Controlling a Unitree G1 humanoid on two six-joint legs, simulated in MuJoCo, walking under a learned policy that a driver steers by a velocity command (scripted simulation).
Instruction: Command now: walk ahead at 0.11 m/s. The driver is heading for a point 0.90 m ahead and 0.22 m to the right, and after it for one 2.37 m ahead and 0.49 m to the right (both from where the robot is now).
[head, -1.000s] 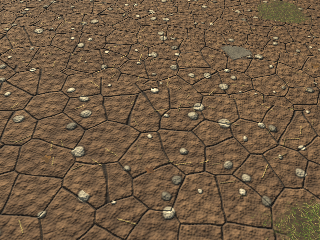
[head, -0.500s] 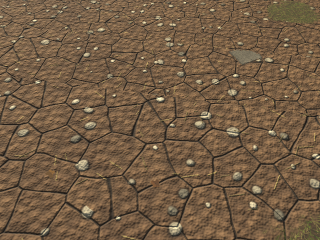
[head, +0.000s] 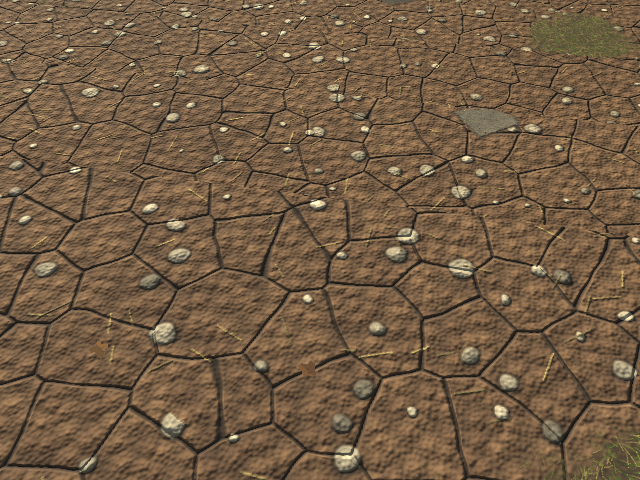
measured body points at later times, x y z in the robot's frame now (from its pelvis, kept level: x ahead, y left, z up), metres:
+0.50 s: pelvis +0.15 -0.04 +0.01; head +0.16 -0.05 +0.46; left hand +0.10 +0.20 -0.13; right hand +0.29 -0.30 -0.11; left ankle +0.25 +0.13 -0.66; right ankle +0.08 -0.12 -0.73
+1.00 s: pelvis +0.44 +0.03 +0.01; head +0.45 +0.03 +0.46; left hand +0.56 +0.30 -0.12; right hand +0.44 -0.23 -0.13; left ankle +0.44 +0.11 -0.73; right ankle +0.51 -0.15 -0.65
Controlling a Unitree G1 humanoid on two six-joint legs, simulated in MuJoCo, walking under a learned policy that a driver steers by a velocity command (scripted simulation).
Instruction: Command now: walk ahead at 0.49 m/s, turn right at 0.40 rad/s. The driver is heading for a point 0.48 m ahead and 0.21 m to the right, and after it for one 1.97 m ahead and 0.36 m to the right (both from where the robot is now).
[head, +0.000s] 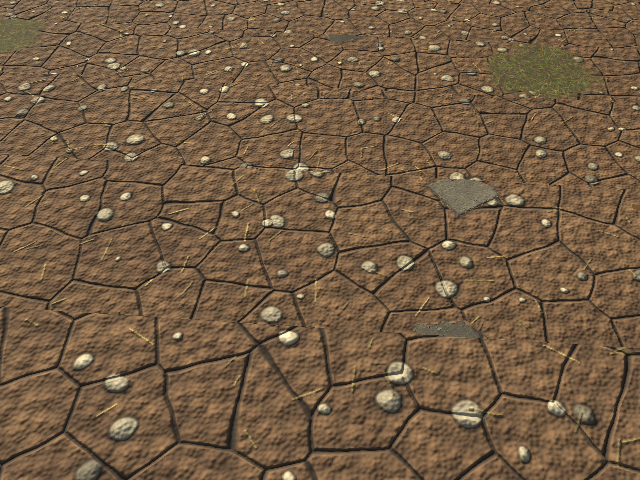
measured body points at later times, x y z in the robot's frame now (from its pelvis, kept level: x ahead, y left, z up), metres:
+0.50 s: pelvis +0.29 -0.08 -0.01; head +0.32 -0.10 +0.44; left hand +0.44 +0.16 -0.13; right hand +0.36 -0.38 -0.12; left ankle +0.34 +0.10 -0.66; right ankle +0.30 -0.14 -0.75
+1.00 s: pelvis +0.57 -0.11 +0.00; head +0.59 -0.12 +0.44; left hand +0.81 +0.06 -0.12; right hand +0.49 -0.38 -0.12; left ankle +0.63 -0.04 -0.75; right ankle +0.48 -0.24 -0.66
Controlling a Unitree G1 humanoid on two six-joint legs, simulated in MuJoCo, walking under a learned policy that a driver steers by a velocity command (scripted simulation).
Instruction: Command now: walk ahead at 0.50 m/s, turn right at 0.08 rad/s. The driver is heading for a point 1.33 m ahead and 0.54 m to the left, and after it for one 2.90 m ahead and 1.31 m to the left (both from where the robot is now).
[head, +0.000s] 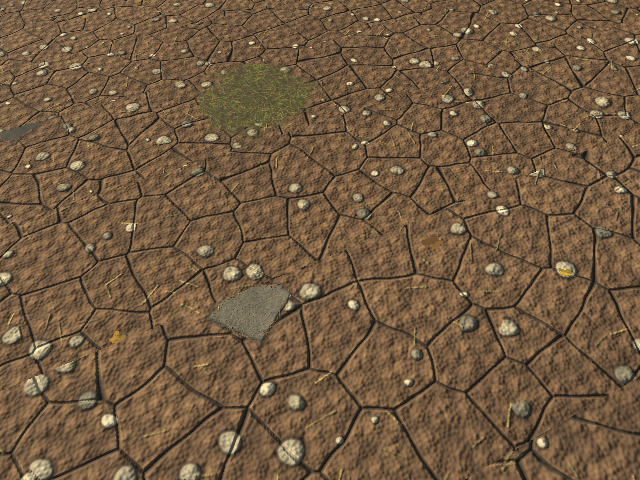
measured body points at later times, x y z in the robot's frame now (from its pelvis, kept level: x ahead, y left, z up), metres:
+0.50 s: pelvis +0.24 -0.04 +0.00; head +0.25 -0.05 +0.45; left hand +0.26 +0.24 -0.11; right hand +0.39 -0.31 -0.12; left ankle +0.24 +0.13 -0.66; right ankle +0.24 -0.15 -0.74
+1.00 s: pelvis +0.48 +0.15 -0.19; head +0.52 +0.18 +0.25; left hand +0.35 +0.40 -0.32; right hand +0.73 -0.01 -0.32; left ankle +0.48 +0.25 -0.91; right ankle +0.41 -0.09 -0.67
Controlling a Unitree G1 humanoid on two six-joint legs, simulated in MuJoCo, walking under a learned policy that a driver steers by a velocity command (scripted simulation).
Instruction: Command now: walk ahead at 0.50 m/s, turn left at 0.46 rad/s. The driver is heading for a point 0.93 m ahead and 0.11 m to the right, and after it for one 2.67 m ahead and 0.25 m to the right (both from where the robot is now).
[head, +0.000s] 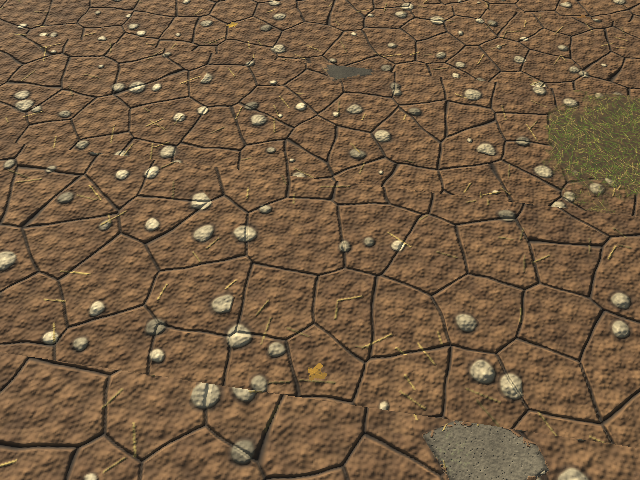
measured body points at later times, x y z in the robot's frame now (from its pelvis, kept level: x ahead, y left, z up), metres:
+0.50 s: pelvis +0.27 -0.05 +0.03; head +0.29 -0.07 +0.47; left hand +0.32 +0.22 -0.08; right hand +0.40 -0.32 -0.10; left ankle +0.26 +0.10 -0.64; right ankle +0.31 -0.14 -0.71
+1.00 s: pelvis +0.52 +0.03 +0.00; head +0.53 +0.04 +0.45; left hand +0.66 +0.30 -0.10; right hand +0.53 -0.23 -0.13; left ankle +0.46 +0.13 -0.71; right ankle +0.56 -0.12 -0.65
